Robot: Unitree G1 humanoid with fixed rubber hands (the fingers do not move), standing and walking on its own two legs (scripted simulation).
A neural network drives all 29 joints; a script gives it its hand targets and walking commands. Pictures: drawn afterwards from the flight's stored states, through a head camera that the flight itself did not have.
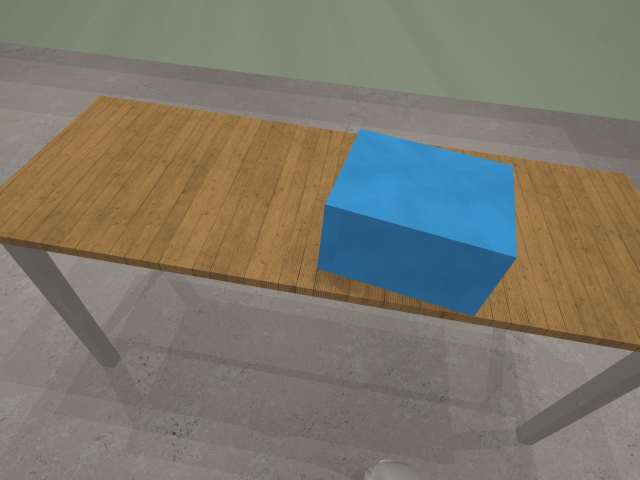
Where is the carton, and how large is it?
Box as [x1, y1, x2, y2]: [317, 129, 516, 316]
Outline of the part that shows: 360,129 325,203 317,268 473,316 516,257 512,166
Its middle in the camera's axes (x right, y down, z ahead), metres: +0.17 -0.04 +0.69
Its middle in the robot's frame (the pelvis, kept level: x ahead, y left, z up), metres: +0.56 -0.13 -0.01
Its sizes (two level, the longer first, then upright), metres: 0.284 0.227 0.161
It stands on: a table, 0.66 m high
